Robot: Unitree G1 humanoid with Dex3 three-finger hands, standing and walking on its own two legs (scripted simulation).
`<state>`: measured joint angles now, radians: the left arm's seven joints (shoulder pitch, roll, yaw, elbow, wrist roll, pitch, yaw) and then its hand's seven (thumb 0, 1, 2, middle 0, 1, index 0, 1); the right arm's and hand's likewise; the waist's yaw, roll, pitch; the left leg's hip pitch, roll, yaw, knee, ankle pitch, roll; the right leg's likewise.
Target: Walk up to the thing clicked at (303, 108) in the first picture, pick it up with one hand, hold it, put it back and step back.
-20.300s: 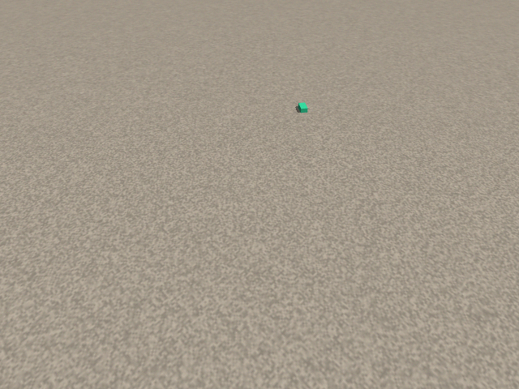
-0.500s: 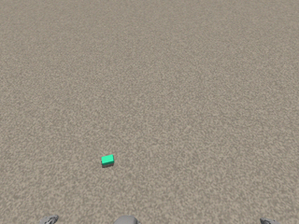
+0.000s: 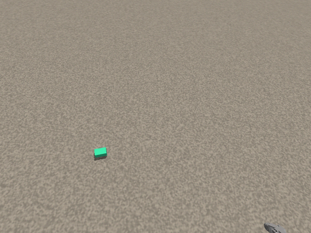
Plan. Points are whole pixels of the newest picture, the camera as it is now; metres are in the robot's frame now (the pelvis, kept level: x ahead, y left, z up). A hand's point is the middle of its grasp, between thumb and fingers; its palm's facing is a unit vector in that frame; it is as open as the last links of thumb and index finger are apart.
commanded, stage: walk up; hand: left
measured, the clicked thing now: (100, 152) +0.73 +0.37 -0.74
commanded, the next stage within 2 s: stand in 1.18 s
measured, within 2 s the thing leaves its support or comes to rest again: neither
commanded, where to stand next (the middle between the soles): +0.37 +0.03 m, yaw +7 degrees
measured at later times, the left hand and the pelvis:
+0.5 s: hand out of the picture +0.07 +0.27 -0.13, palm faces +0.09 -0.92 -0.38, open 7.4 cm; pelvis -0.01 -0.01 +0.01, yaw +4 degrees
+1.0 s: hand out of the picture +0.11 +0.27 -0.13, palm faces +0.15 -0.93 -0.32, open 7.4 cm; pelvis +0.02 +0.00 +0.02, yaw +6 degrees
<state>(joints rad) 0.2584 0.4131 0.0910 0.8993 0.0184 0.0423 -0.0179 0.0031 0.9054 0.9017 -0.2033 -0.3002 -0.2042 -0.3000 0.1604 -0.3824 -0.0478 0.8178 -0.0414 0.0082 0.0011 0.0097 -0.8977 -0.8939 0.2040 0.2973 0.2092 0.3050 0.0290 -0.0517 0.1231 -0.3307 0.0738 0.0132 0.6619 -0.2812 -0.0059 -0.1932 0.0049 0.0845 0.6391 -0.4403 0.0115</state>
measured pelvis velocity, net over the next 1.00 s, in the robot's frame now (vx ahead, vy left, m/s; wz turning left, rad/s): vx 0.02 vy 0.00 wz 0.11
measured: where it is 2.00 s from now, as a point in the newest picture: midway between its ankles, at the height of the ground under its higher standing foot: outside the picture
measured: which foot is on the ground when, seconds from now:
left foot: down 0.00-0.04, up 0.06-0.26, down 0.28-1.00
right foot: down 0.00-1.00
